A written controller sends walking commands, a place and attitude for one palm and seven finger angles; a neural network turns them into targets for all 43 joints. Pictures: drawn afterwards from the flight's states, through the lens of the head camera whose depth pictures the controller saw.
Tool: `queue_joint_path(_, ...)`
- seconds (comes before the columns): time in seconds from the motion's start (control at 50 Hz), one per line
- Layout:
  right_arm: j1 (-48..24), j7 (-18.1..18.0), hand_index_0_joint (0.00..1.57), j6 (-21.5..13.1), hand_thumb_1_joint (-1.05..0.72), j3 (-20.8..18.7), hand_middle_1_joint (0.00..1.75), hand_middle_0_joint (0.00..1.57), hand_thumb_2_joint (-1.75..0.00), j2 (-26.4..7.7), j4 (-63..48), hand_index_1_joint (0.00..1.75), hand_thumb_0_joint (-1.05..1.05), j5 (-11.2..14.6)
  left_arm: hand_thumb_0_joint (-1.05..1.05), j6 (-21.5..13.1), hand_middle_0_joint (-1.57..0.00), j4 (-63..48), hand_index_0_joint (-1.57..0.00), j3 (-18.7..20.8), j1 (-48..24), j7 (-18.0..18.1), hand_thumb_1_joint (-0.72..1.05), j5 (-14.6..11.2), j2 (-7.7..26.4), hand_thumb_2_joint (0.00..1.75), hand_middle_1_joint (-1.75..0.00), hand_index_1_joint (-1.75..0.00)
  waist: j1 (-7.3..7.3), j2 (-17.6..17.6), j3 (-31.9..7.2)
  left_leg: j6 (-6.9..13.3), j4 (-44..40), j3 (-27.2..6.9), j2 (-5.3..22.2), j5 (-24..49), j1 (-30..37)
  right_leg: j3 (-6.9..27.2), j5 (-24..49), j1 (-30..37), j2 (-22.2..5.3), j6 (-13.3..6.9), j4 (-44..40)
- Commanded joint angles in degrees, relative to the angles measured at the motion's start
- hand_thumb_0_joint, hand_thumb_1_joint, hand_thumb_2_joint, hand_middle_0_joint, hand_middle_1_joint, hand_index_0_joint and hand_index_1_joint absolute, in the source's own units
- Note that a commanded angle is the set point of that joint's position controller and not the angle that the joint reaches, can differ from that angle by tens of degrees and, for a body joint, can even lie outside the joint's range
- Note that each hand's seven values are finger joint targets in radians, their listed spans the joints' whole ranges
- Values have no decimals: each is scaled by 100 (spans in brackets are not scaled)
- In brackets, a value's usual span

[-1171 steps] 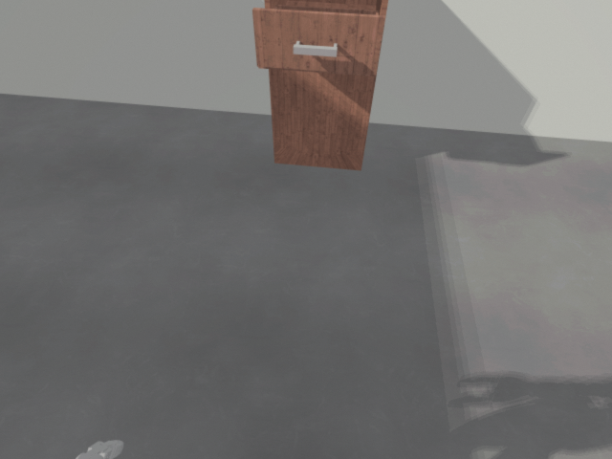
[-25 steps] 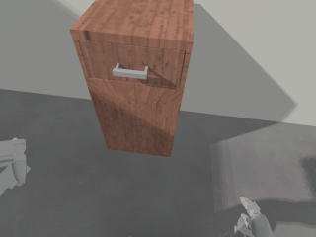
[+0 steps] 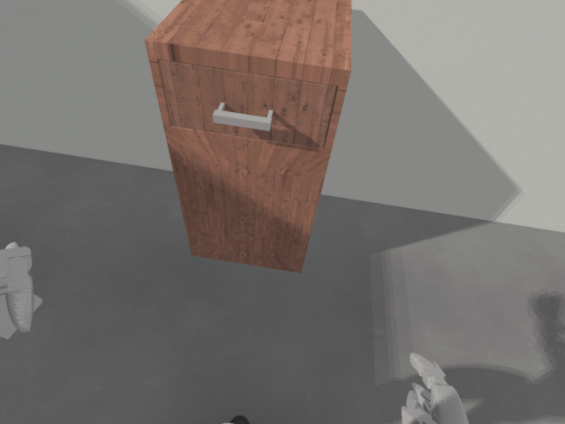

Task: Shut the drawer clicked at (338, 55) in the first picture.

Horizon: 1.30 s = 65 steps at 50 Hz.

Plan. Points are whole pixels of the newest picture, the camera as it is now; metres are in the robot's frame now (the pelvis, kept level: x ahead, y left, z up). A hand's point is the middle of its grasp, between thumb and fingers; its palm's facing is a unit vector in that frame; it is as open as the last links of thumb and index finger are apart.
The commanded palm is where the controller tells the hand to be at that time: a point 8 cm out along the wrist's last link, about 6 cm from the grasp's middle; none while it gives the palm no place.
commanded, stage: step back with the hand held close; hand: left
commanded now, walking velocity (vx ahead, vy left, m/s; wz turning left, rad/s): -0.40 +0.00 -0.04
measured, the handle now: (244, 115) +0.78 +0.16 -0.02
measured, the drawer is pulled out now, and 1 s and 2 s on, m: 0.00 0.00 0.00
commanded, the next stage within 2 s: stop stepping back and stand still in 0.02 s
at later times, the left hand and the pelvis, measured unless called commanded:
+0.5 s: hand (27, 324) +0.17 +0.25 +0.17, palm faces +0.36 -0.85 -0.38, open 3.3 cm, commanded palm +0.10 +0.29 +0.18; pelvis -0.04 +0.01 -0.01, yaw -2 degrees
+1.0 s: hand (58, 345) +0.17 +0.25 +0.11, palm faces +0.19 -0.85 -0.50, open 3.2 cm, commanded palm none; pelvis -0.04 +0.03 +0.00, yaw -2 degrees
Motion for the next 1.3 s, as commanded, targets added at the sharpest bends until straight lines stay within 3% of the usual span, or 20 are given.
queue_joint_path(0.0,-257,-31,20,-201,-90,-280,30,20,-90,-943,-496,30,0,-76,0,-398,-140,-1180,-140,180,-498,-105,90,-91,885,90,-160,-160,-121,878,-635,-113,-505,-555,818,143,2285,199,997,-502,-440,-188,-2397)
queue_joint_path(0.04,-429,-99,20,-115,-90,-249,30,20,-90,-881,-621,30,0,-51,0,-464,-140,-1179,-140,499,-737,-72,90,-138,1256,90,-160,-160,-114,199,-802,-280,201,-30,492,40,2687,571,1936,-979,-1013,-327,-2305)
queue_joint_path(0.1,-582,-140,20,-142,-90,-271,30,20,-90,-893,-860,30,0,163,0,-392,-140,-1134,-140,467,-383,-131,90,-217,1119,90,-160,-160,-179,-435,-946,-250,497,184,138,-250,3032,137,2252,-1325,-882,-3,-2102)
queue_joint_path(0.18,-661,-210,20,51,-90,-167,30,20,-90,-872,-1047,30,0,142,0,-105,-140,-897,-140,777,629,-89,90,-339,1213,90,-160,-160,-180,186,-323,-338,763,61,-19,-1040,2625,191,139,-1783,-982,-408,-2284)
queue_joint_path(0.28,-501,-372,20,-16,-90,-181,30,20,-90,-984,-882,30,0,159,0,76,-140,-592,-140,493,-219,25,90,-197,1074,90,-160,-160,-295,-315,750,-323,1200,-190,-50,-1292,2361,215,-899,-2449,-1086,-495,-2493)
queue_joint_path(0.4,-471,-384,20,-424,-90,-151,30,20,-90,-1108,-879,30,0,108,0,-27,-140,-1092,-140,448,-655,45,90,-58,984,90,-160,-160,-64,1756,311,-504,-2638,-2171,854,-4502,932,-272,-546,25,278,-124,-64)
queue_joint_path(0.46,-382,-208,20,-427,-90,-172,30,20,-90,-968,-947,30,0,72,0,-5,-140,-1282,-140,535,95,-11,90,-88,1057,90,-160,-160,24,1273,-464,-484,-1887,-1055,544,-3128,1078,-286,-224,781,189,-234,-1107)
queue_joint_path(0.5,-333,-129,20,-275,-90,-185,30,20,-90,-899,-996,30,0,86,0,74,-140,-1357,-140,532,454,-76,90,-81,1047,90,-160,-160,-39,481,-587,-382,-144,77,-128,-1914,1546,262,-22,168,-521,-283,-2257)
queue_joint_path(0.52,-344,-114,20,-211,-90,-235,30,20,-90,-900,-954,30,0,122,0,109,-140,-1268,-140,649,543,-60,90,-136,1151,90,-160,-160,-67,-469,-434,-368,1228,52,-322,-1414,2133,1103,-739,-1186,-1171,-553,-2855)
queue_joint_path(0.56,-263,-135,20,-64,-90,-253,30,20,-90,-871,-770,30,0,69,0,292,-140,-913,-140,662,458,-23,90,-240,913,90,-160,-160,-131,-946,-65,-391,2413,-109,-273,-1295,1684,1548,-1034,-1892,-1795,-1209,-2963)
queue_joint_path(0.62,-381,-245,20,-138,-90,-103,30,20,-90,-878,-653,30,0,171,0,340,-140,-373,-140,271,-351,73,90,-101,673,90,-160,-160,-290,-197,639,-167,566,-213,65,-1165,1616,662,198,-1360,-1171,-533,-2173)
queue_joint_path(0.68,-355,-367,20,-372,-90,-112,30,20,-90,-1037,-702,30,0,217,0,231,-140,-342,-140,147,-692,53,90,5,743,90,-160,-160,-140,505,236,85,-390,-889,587,-225,2269,200,1525,-781,-472,-14,-1219)
queue_joint_path(0.74,-402,-331,20,-472,-90,-24,30,20,-90,-894,-718,30,0,102,0,177,-140,-990,-140,52,-997,31,90,21,744,90,-160,-160,-116,831,-216,207,-1440,-1925,1108,-1158,2170,178,409,-409,-340,51,-249)
queue_joint_path(0.84,-520,-203,20,-395,-90,5,30,20,-90,-882,-934,30,0,98,0,274,-140,-1018,-140,251,56,75,90,76,733,90,-160,-160,-62,696,-220,-28,-1082,-734,411,-2108,1095,76,1017,716,-465,-99,-1696)
queue_joint_path(0.9,-479,-145,20,-236,-90,-76,30,20,-90,-859,-960,30,0,109,0,259,-140,-753,-140,415,378,40,90,-44,786,90,-160,-160,-129,-101,-81,-176,-126,-394,37,-1512,1254,721,737,141,-854,-322,-2372)
queue_joint_path(0.92,-646,299,20,-387,-90,-426,30,20,-90,-1922,595,30,0,190,0,1127,-140,4224,-140,-1821,-807,-747,90,592,49,90,-160,-160,-286,-247,33,-80,1337,-501,312,205,1115,475,3118,-543,-1470,-479,-1198)
queue_joint_path(0.96,28,274,20,55,-90,-422,30,20,-90,-1420,563,30,0,179,0,1574,-132,4383,-132,-1849,-1060,-821,90,496,-202,90,-151,-151,-255,-501,-611,-95,1219,-577,317,801,1560,515,3413,-385,-1211,-401,-785)
queue_joint_path(1.02,-135,208,20,350,-90,-262,30,20,-90,-1458,494,30,0,98,0,1669,-120,5201,-120,-1923,-1547,-818,90,464,-141,90,-138,-138,-133,-1184,-245,152,979,-807,285,744,1230,339,2663,-266,-993,-365,-801)
queue_joint_path(1.14,-367,164,20,660,-90,-76,30,20,-90,-1195,1185,30,0,-10,0,1815,-96,7601,-96,-2134,-1917,-756,90,376,-201,90,-112,-112,1,459,345,147,-156,-1087,214,-388,1050,452,1077,98,-852,-359,-1356)
queue_joint_path(1.28,217,46,20,736,-90,-54,30,20,-90,-928,2026,30,0,44,0,1756,-68,9202,-68,-2216,-1582,-746,90,322,-444,90,-82,-82,-52,905,149,100,-419,-1042,245,-805,1607,419,1128,351,-876,-446,-1865)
